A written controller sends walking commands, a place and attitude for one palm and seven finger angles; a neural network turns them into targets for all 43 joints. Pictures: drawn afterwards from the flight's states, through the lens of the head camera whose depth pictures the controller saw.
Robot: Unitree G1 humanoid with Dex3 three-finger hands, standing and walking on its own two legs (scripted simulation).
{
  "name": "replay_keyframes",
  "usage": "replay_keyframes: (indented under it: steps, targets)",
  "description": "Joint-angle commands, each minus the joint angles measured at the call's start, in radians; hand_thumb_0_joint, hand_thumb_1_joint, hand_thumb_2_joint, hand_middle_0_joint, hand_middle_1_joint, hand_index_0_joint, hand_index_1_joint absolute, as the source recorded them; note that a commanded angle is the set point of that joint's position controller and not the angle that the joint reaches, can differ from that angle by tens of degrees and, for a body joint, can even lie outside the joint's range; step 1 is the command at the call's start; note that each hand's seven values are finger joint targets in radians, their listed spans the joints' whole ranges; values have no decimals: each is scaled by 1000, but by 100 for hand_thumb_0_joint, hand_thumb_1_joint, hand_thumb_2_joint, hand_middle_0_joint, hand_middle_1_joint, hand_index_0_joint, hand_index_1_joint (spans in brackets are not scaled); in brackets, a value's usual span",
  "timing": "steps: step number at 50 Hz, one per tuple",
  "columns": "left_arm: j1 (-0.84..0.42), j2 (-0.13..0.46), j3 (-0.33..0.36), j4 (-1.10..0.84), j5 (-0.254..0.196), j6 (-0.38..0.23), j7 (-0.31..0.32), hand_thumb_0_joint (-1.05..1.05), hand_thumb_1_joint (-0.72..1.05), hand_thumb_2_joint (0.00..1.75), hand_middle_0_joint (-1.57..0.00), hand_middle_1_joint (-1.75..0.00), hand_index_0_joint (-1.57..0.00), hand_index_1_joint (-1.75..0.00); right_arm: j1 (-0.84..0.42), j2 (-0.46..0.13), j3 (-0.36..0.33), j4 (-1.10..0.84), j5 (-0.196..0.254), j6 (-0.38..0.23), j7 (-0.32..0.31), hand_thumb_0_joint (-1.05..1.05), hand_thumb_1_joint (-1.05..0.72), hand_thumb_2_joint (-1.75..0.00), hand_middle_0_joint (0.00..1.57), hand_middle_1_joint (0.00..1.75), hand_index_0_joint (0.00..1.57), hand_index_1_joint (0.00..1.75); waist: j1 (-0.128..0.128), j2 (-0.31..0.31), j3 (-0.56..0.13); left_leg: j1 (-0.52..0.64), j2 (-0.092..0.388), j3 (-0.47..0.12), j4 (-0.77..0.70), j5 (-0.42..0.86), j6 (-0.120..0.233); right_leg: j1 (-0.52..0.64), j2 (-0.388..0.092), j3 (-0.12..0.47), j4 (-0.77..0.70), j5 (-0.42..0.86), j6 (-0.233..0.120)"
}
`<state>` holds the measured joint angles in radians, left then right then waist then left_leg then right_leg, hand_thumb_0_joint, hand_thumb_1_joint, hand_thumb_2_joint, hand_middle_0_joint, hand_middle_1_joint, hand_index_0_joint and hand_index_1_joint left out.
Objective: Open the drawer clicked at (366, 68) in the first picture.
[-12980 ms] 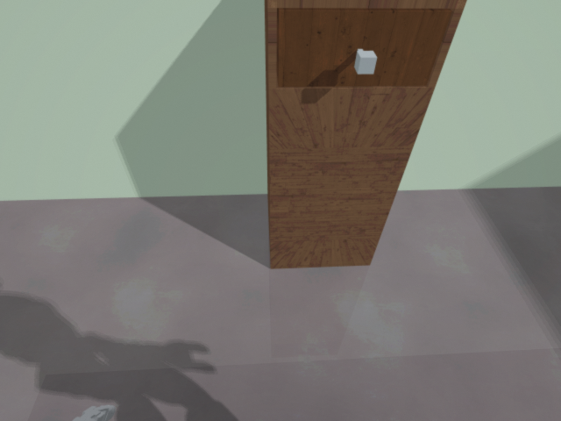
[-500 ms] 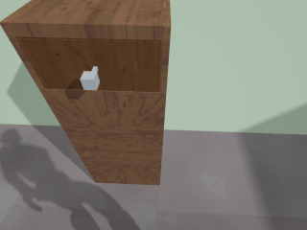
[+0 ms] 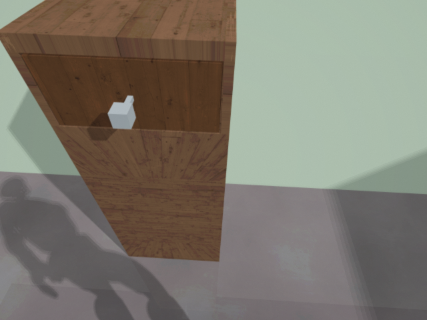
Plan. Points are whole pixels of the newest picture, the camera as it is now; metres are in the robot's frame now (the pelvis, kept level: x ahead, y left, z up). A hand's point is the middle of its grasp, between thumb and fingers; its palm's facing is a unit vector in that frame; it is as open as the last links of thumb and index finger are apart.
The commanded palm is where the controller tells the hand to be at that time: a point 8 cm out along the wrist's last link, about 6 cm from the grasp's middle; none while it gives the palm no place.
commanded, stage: raise the hand with hooked fingers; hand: left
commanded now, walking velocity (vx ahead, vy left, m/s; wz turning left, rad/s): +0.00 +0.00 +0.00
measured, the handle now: (125, 109) +0.48 +0.22 +0.15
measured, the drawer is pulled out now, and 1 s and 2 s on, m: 0.00 0.00 0.00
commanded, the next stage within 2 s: none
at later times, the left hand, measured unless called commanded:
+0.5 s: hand out of the picture +0.13 +0.19 -0.05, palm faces -0.11 -0.23 -0.97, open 8.6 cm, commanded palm +0.14 +0.22 +0.03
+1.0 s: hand (78, 239) +0.22 +0.24 +0.08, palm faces +0.03 -0.11 -0.99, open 11.6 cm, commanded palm +0.20 +0.24 +0.15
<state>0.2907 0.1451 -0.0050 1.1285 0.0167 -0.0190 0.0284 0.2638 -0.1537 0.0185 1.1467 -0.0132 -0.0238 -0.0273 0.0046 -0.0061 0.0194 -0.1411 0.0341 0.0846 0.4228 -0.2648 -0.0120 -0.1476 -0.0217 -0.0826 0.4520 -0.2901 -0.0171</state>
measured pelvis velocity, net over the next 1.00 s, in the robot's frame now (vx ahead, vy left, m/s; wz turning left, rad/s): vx -0.02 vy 0.01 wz -0.01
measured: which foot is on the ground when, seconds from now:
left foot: down 0.00-1.00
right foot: down 0.00-1.00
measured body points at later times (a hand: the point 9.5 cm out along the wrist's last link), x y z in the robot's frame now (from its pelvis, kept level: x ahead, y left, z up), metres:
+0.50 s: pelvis -0.04 -0.02 -0.02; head -0.01 -0.03 +0.42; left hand +0.13 +0.20 +0.01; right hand +0.20 -0.25 -0.09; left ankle -0.02 +0.12 -0.74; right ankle -0.03 -0.10 -0.74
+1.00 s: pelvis -0.02 +0.01 +0.00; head -0.01 -0.03 +0.44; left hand +0.21 +0.24 +0.13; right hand +0.16 -0.21 -0.12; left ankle -0.02 +0.12 -0.74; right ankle -0.03 -0.10 -0.74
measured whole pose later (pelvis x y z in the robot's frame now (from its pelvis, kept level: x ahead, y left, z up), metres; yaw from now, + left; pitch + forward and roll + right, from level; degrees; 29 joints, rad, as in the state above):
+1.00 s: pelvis -0.02 +0.01 +0.00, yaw -1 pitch +0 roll +1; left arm 0.23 0.47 -0.03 -0.20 0.90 0.06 0.08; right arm 0.16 -0.25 0.02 0.61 -0.02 0.12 0.00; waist 0.07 0.09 0.00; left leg -0.22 0.03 0.10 0.49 -0.27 0.00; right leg -0.24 -0.03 -0.06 0.53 -0.29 -0.01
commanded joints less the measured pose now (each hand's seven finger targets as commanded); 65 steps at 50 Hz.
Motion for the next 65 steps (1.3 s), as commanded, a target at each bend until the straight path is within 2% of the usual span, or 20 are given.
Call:
replay_keyframes:
  steps: [1, 2, 3, 4, 5, 6, 7, 8, 11, 15, 19, 23, 25, 27, 31, 34, 37, 41, 52, 65]
  targets:
    - [67, 103, 15, -25, -5, -9, 9, 0, 90, 90, -20, -30, -20, -30, 56, -77, -15, -18, 0, -6, -7, 0, -90, -90, 20, 30, 20, 30, 3, 0, 52, -28, 79, -71, -69, 191, 35, -29, -97, 89, -78, 249, -17]
    - [66, 103, 15, -25, -5, -9, 9, 0, 90, 90, -20, -30, -20, -30, 56, -80, -14, -19, 0, -7, -7, 0, -90, -90, 20, 30, 20, 30, 4, 7, 50, -32, 78, -72, -68, 188, 35, -29, -101, 89, -80, 241, -17]
    - [139, 129, 17, 6, 4, -25, 48, 0, 90, 90, -20, -30, -20, -30, -48, -115, -29, -95, 12, -8, 5, 0, -90, -90, 20, 30, 20, 30, 39, -55, 108, -146, 80, -36, 161, 152, 0, -65, -166, 169, -93, 631, 19]
    - [-653, 394, -39, -1522, 117, -212, 42, 0, 88, 89, -20, -32, -20, -32, -27, -249, -18, -448, 69, -158, -49, 0, -90, -90, 20, 30, 20, 30, -51, 239, -399, 163, -24, -22, -17, 323, 58, 28, -42, 200, 14, 522, -34]
    - [-222, 367, 18, -1226, 149, -125, 122, 0, 85, 88, -20, -33, -20, -33, -109, -186, -28, -392, 49, -248, -91, 0, -90, -90, 20, 30, 20, 30, 30, 376, -337, 192, -5, -29, -7, 504, 60, -6, -15, 107, 68, 307, -45]
    - [-177, 310, 25, -1207, 97, -60, 183, 0, 83, 87, -21, -34, -21, -34, -104, -191, -55, -331, 68, -277, -94, 0, -90, -90, 20, 30, 20, 30, 15, 322, -250, 107, 5, -34, 8, 396, 24, -77, -4, 54, 57, 167, -30]
    - [130, 101, -86, -1038, 137, 50, 189, 0, 81, 86, -21, -36, -21, -36, -61, -136, -50, -353, 83, -276, -93, 0, -90, -90, 20, 30, 20, 30, 2, 183, -209, 39, 25, -41, 2, 393, 40, -102, 4, 42, 61, 161, -17]
    - [-37, 104, -128, -1261, 176, 45, 190, 0, 78, 85, -21, -37, -21, -37, -114, -160, -47, -444, 84, -291, -81, 0, -90, -90, 20, 30, 20, 30, -3, 119, -89, -20, 15, -65, 7, 317, 40, -141, -1, 30, 53, 175, -13]
    - [46, 184, -97, -1205, 446, 40, 266, 0, 71, 82, -21, -42, -21, -42, -138, -215, -61, -518, 19, -268, -59, 0, -90, -90, 20, 30, 20, 30, -16, -83, -58, -135, -30, -73, 86, 168, 51, -291, 19, 33, 65, 43, -18]
    - [403, 141, -95, -1011, 776, 46, 310, 0, 62, 78, -22, -48, -22, -48, -193, -210, -92, -620, -25, -129, 6, 0, -90, -90, 20, 30, 20, 30, 108, -279, -29, -321, -55, -38, 132, 81, 22, -280, 19, 99, 72, -21, -29]
    - [334, 280, 11, -1205, 956, 6, 325, 0, 53, 74, -23, -54, -23, -54, -287, -197, -79, -716, -18, 2, 69, 0, -90, -90, 20, 30, 20, 30, 164, -188, -158, -370, -70, -11, 159, 126, 20, -175, 1, 155, 149, 155, -41]
    - [96, 389, 92, -1438, 1048, 7, 399, 0, 43, 70, -23, -60, -23, -60, -294, -170, -82, -757, -42, 47, 67, 0, -90, -90, 20, 30, 20, 30, 133, 51, -282, -256, -86, -4, 203, 100, 31, -212, 12, 209, 149, 96, -46]
    - [-112, 423, 94, -1551, 1058, -14, 432, 0, 39, 68, -24, -63, -24, -63, -293, -165, -85, -754, -57, 51, 58, 0, -90, -90, 20, 30, 20, 30, 82, 126, -324, -147, -83, -25, 254, 108, 35, -314, 10, 228, 135, 44, -51]
    - [-271, 425, 73, -1584, 1038, -49, 450, 0, 34, 66, -24, -66, -24, -66, -284, -162, -83, -738, -66, 41, 39, 0, -90, -90, 20, 30, 20, 30, 26, 110, -286, -96, -81, -50, 298, 56, 45, -405, 3, 233, 97, -61, -40]
    - [-322, 390, 17, -1521, 988, -86, 407, 0, 25, 62, -25, -72, -25, -72, -290, -162, -73, -719, -62, 22, 25, 0, -90, -90, 20, 30, 20, 30, -1, 64, -257, -73, -75, -67, 296, 44, 51, -416, 6, 183, 86, -54, -30]
    - [-275, 365, -13, -1413, 964, -8, 336, 0, 18, 59, -25, -76, -25, -76, -312, -157, -62, -712, -43, 35, 18, 0, -90, -90, 20, 30, 20, 30, 32, 50, -209, -130, -65, -49, 214, 55, 48, -300, 8, 102, 76, 32, -13]
    - [-159, 412, 31, -1311, 947, 109, 232, 0, 11, 56, -26, -81, -26, -81, -337, -164, -42, -717, -15, 75, 13, 0, -90, -90, 20, 30, 20, 30, 86, -63, -198, -187, -62, -34, 130, 103, 40, -133, 9, 100, 61, 130, -3]
    - [-106, 498, 107, -1376, 918, 157, 126, 0, 1, 52, -26, -87, -26, -87, -359, -173, -20, -743, -1, 97, 16, 0, -90, -90, 20, 30, 20, 30, 127, -35, -199, -158, -55, -25, 56, 197, 35, 19, 5, 95, 55, 257, -1]
    - [-412, 504, 111, -1579, 880, 24, 118, 0, -24, 41, -28, -103, -28, -103, -316, -181, -43, -686, 6, 65, 14, 0, -90, -90, 20, 30, 20, 30, 78, 86, -205, 18, -46, -57, -4, 271, 36, -15, 10, 48, -28, 234, -10]
    - [-685, 654, 150, -1444, 821, 143, -82, 0, -50, 30, -30, -120, -30, -120, -374, -208, -28, -677, 33, 112, 14, 0, -90, -90, 20, 30, 20, 30, 95, 61, -234, 39, -51, -61, -78, 357, 27, 112, 14, 40, -59, 324, -5]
